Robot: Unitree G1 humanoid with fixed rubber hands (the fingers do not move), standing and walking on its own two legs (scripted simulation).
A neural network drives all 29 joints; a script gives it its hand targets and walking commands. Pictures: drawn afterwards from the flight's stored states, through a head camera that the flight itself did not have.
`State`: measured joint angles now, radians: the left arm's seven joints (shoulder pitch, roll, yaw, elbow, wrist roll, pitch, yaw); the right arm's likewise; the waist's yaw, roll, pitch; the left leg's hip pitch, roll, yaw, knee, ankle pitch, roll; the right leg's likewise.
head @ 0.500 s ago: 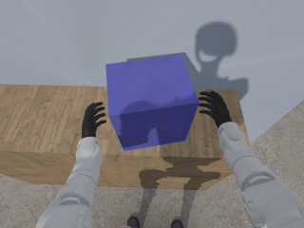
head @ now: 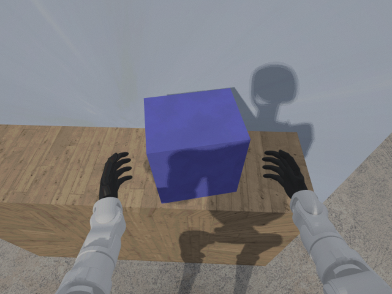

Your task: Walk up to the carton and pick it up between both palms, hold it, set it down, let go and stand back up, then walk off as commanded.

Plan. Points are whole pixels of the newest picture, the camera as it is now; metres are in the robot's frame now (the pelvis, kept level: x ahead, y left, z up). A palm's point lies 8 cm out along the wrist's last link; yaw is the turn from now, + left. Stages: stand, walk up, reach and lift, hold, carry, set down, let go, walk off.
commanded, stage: set down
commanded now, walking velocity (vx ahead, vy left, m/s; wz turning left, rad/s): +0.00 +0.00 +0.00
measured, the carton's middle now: (194, 148) +0.45 +0.04 -0.01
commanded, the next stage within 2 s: none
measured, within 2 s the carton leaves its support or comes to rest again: neither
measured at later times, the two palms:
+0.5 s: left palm (107, 221) +0.25 +0.20 +0.01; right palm (308, 222) +0.28 -0.21 -0.02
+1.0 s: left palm (105, 240) +0.21 +0.20 -0.01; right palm (317, 247) +0.23 -0.22 -0.03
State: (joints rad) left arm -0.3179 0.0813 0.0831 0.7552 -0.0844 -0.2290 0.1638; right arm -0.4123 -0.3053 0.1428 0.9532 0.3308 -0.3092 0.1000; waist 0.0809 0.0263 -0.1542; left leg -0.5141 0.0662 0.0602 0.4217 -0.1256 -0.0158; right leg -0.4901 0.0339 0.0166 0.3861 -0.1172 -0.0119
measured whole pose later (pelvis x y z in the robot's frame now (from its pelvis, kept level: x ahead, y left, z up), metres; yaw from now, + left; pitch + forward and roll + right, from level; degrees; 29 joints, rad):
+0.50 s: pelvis +0.00 +0.00 +0.00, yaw +0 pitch +6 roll -1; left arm -0.03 0.05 0.00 0.50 -0.08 -0.17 0.19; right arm -0.11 -0.31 0.09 0.81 0.33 -0.36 0.16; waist 0.08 0.03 -0.11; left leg -0.38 0.07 0.06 0.42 -0.15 -0.02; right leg -0.36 0.03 0.02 0.39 -0.14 -0.01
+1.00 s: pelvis +0.01 +0.00 +0.00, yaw +0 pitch +3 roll -1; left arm 0.16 0.05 -0.04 0.37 -0.08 -0.11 0.20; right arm 0.14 -0.31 0.06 0.65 0.33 -0.32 0.16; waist 0.08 0.02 -0.08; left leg -0.29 0.06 0.06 0.42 -0.18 -0.02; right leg -0.26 0.03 0.02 0.39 -0.17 -0.02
